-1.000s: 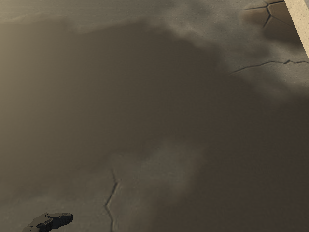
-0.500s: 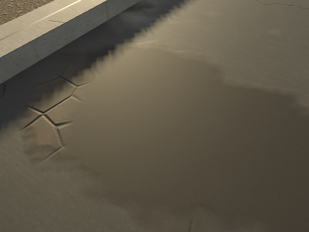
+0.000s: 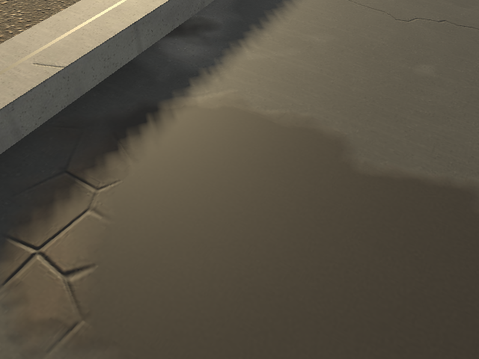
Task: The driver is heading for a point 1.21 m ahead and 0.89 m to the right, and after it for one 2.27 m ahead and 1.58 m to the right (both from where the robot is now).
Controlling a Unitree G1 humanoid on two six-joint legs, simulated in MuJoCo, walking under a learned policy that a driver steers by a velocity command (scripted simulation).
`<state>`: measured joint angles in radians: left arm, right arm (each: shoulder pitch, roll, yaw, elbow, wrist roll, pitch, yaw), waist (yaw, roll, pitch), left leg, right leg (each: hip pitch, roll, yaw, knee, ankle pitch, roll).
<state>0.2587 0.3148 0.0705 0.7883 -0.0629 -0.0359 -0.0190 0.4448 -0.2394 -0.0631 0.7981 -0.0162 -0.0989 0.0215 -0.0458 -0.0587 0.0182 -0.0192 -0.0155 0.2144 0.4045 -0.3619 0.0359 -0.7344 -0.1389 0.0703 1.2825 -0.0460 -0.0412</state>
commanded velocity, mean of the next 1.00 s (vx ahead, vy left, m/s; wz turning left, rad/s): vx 0.99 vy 0.00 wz -0.91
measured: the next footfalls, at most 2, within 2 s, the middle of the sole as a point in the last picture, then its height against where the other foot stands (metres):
right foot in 0.22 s outside the picture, level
left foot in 0.64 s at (225, 272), level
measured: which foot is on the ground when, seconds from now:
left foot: down 0.00-0.20, up 0.22-0.62, down 0.64-1.00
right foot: up 0.00-0.20, down 0.22-0.64, up 0.66-1.00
